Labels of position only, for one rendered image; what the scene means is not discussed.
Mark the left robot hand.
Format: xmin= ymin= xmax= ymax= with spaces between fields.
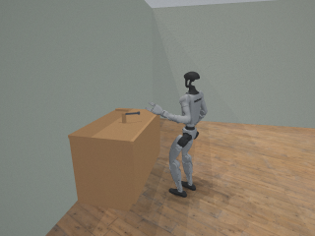
xmin=145 ymin=101 xmax=162 ymax=115

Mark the robot left upper arm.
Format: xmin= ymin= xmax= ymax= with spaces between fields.
xmin=179 ymin=94 xmax=191 ymax=125

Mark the tap lever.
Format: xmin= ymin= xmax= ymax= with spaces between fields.
xmin=125 ymin=111 xmax=141 ymax=115

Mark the robot right upper arm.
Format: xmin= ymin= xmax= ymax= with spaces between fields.
xmin=198 ymin=90 xmax=208 ymax=115

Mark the robot left shin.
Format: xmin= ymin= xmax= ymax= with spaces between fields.
xmin=168 ymin=162 xmax=183 ymax=193

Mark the robot shin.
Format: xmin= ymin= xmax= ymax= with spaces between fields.
xmin=168 ymin=162 xmax=183 ymax=193
xmin=181 ymin=154 xmax=193 ymax=186

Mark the counter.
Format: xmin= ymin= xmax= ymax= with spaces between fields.
xmin=68 ymin=107 xmax=160 ymax=211

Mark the left robot forearm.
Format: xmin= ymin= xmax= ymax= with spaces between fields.
xmin=160 ymin=110 xmax=189 ymax=124

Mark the right robot forearm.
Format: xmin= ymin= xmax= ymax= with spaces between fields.
xmin=194 ymin=114 xmax=206 ymax=126

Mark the robot right shin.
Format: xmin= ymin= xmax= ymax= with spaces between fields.
xmin=181 ymin=154 xmax=193 ymax=186

